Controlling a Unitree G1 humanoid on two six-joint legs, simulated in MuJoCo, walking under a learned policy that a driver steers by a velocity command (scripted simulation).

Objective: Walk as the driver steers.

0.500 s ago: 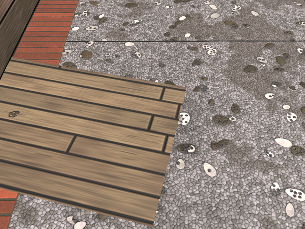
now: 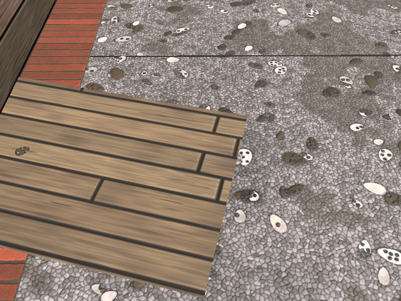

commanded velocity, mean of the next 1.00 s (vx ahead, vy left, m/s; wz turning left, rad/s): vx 0.00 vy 0.00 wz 0.00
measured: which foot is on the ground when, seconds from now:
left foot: down 0.00-1.00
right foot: down 0.00-1.00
